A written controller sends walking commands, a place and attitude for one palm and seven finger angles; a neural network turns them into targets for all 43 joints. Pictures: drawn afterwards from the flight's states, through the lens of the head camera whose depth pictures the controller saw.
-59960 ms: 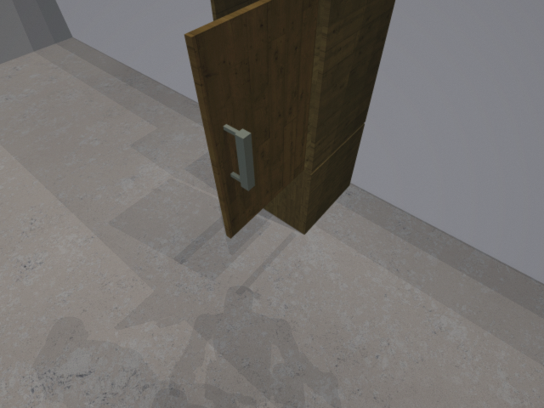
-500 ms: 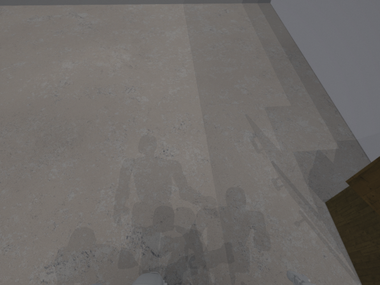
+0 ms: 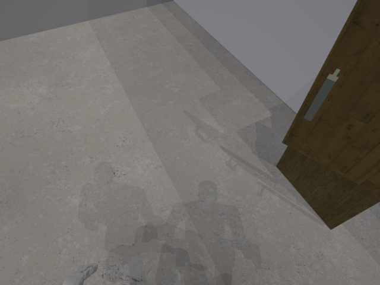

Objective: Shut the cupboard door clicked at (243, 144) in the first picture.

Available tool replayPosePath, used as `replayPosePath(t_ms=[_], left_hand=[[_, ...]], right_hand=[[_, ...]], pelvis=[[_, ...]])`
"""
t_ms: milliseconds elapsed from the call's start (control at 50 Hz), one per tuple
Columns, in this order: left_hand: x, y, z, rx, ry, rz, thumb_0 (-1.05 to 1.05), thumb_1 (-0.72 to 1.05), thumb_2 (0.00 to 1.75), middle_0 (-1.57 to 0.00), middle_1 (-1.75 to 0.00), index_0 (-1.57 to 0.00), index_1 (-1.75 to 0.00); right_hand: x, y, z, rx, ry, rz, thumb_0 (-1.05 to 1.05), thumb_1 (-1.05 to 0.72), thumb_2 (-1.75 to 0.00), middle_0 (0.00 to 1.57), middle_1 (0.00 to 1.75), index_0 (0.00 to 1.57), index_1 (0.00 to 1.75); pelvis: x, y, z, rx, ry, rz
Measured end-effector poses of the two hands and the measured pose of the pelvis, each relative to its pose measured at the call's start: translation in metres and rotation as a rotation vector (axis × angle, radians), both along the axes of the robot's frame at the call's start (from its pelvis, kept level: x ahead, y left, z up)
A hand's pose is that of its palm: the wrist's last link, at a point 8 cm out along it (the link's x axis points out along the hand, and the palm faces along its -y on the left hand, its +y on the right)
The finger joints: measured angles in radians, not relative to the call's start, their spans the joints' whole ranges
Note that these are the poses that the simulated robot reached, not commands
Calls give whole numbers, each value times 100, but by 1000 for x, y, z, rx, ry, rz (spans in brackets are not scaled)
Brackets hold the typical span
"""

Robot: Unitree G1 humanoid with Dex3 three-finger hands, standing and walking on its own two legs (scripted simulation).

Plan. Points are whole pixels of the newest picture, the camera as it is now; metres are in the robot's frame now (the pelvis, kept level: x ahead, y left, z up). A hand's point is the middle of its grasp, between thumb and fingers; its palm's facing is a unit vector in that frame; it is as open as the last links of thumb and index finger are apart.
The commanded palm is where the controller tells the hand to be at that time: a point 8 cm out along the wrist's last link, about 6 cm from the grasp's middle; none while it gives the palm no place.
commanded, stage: turn to face it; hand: left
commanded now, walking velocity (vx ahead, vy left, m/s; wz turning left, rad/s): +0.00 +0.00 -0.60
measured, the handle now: (322, 95) +0.64 -0.38 -0.02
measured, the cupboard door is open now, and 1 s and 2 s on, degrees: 23 23 23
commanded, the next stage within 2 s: take the last steps up to it in 1.00 s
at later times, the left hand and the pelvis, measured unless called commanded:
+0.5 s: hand (112, 284) +0.14 +0.20 -0.17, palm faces -0.21 -0.96 -0.19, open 7.4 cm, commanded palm none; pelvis +0.03 +0.02 +0.00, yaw -16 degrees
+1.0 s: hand (162, 242) +0.23 +0.08 -0.14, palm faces -0.53 -0.80 -0.28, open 7.4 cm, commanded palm none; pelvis +0.03 -0.02 +0.01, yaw -32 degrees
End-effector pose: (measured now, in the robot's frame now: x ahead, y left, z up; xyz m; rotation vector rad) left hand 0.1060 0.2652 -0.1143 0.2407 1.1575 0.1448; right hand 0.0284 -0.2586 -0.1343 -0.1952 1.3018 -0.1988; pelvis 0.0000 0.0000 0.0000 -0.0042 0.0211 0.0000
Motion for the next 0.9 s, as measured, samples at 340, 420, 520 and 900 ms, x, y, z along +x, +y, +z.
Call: replayPosePath(t_ms=[340,420,520,900], left_hand=[[21,-50,-3,-45,57,-133,0,91,90,-20,-30,-20,-30],[25,-34,-15,-56,91,-148,0,91,90,-20,-30,-20,-30],[45,-12,-28,-53,124,-192,0,91,90,-20,-30,-20,-30],[147,-102,2,9,-6,-536,0,91,90,-20,-30,-19,-30]], right_hand=[[37,-19,23,-21,-126,-126,1,-91,-90,20,29,20,30],[52,-6,30,-45,-183,-145,1,-91,-90,20,29,20,30],[47,13,37,-78,-207,-166,0,-90,-90,20,29,20,30],[-116,19,-3,17,22,-542,1,-90,-90,20,30,20,30]], pelvis=[[15,-9,13,4,3,-174],[23,6,9,-3,7,-221],[29,21,5,-10,0,-300],[28,-8,1,9,-1,-524]])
